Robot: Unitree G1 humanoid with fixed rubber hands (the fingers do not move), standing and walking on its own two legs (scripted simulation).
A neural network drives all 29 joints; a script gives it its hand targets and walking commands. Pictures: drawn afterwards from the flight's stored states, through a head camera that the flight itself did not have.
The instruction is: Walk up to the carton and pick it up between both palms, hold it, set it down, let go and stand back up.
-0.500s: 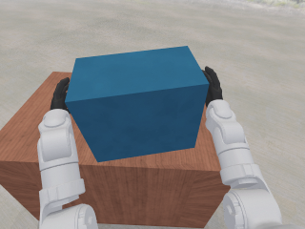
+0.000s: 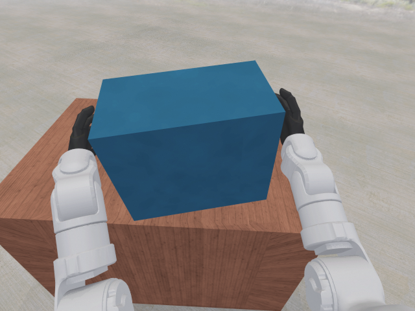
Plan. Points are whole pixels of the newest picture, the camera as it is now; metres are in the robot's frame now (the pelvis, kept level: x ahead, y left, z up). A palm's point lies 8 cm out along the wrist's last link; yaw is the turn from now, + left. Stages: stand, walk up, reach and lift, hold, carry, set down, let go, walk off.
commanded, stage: hold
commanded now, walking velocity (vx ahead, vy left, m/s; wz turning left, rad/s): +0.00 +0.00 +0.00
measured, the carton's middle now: (191, 144) +0.39 +0.00 +0.16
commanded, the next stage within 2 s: none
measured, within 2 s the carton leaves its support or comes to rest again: neither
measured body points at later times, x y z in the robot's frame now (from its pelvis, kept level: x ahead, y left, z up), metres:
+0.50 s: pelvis +0.00 +0.00 +0.00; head -0.05 +0.02 +0.45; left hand +0.37 +0.20 +0.19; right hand +0.37 -0.18 +0.21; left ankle +0.01 +0.11 -0.75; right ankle +0.04 -0.12 -0.75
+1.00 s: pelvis -0.01 +0.00 +0.00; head -0.05 +0.02 +0.45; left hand +0.37 +0.19 +0.19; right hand +0.37 -0.18 +0.21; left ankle +0.01 +0.11 -0.75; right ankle +0.04 -0.12 -0.75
